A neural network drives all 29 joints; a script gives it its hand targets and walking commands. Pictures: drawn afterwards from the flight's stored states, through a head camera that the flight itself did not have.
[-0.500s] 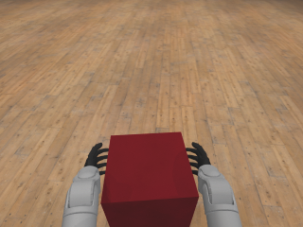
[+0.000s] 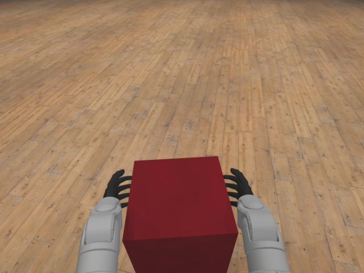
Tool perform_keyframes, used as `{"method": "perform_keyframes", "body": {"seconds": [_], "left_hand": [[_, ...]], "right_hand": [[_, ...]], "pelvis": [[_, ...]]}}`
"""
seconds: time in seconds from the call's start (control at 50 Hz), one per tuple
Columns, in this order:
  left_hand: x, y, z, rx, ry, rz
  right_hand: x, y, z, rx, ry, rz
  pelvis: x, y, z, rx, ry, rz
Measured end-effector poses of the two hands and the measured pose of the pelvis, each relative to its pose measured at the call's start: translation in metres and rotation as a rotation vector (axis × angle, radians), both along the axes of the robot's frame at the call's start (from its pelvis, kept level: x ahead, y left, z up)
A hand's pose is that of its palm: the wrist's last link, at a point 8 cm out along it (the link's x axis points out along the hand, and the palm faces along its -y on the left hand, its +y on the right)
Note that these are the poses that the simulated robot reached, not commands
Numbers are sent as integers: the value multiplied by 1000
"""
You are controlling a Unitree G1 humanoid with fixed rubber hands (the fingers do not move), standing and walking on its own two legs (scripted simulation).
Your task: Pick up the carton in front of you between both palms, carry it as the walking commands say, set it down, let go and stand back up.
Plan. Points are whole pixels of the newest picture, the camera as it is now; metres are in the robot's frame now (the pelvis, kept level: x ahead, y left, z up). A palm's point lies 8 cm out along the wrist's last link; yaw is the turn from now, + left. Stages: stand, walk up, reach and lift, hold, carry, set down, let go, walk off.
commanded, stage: hold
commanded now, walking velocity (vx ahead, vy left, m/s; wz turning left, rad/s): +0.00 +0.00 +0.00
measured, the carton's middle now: (179, 221) +0.28 +0.00 -0.05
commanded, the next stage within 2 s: set down in 0.48 s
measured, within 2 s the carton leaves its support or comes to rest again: neither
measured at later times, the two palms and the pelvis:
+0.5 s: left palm (123, 196) +0.29 +0.13 +0.05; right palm (253, 192) +0.30 -0.17 +0.04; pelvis +0.01 -0.03 +0.00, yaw +2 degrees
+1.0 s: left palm (133, 204) +0.35 +0.13 -0.08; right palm (237, 204) +0.34 -0.17 -0.09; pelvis +0.00 -0.01 -0.03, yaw +0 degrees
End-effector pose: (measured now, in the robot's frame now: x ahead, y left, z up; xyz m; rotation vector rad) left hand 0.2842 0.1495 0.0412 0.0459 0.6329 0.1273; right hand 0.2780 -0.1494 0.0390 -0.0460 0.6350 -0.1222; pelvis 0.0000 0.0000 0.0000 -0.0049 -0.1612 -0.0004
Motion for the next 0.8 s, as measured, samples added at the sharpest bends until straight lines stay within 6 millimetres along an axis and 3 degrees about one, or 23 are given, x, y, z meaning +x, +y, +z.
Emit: {"method": "perform_keyframes", "body": {"seconds": [0.14, 0.3, 0.5, 0.64, 0.72, 0.8], "left_hand": [[-4, -10, -1, 26, 21, -18], [-6, -11, 6, 16, -2, 32], [8, -24, 9, 16, 15, 28], [20, -22, 9, 16, 17, 44], [30, -17, 3, 7, 33, 62], [44, -13, -18, -5, 58, 72]], "right_hand": [[-7, -10, -4, 25, 21, -17], [4, -12, 3, 32, -2, 22], [18, -25, 3, 45, 16, 21], [33, -22, 4, 45, 18, 28], [46, -16, -2, 65, 35, 25], [60, -13, -24, 109, 62, -4]], "pelvis": [[-7, -6, 0, 9, -8, -7], [-6, -20, -1, 10, -2, 15], [8, -33, 0, 6, 6, 32], [18, -34, 1, 3, 20, 35], [21, -31, 0, 1, 36, 36], [19, -25, -5, -1, 86, 32]]}}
